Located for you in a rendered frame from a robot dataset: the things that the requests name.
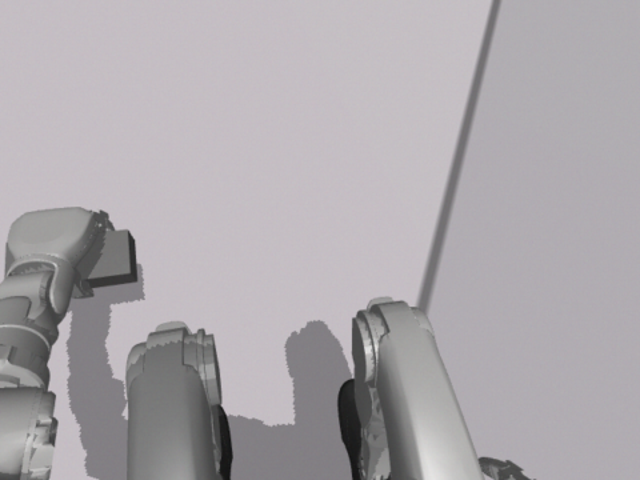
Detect left robot arm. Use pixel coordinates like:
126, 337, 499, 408
0, 254, 76, 480

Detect left robot hand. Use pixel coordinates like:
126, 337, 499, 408
7, 207, 115, 299

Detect right robot foot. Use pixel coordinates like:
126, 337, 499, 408
338, 379, 391, 480

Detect small box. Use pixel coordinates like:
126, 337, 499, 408
4, 229, 138, 288

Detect right robot hand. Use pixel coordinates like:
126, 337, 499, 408
478, 457, 536, 480

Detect left robot foot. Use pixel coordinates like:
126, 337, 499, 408
217, 405, 233, 480

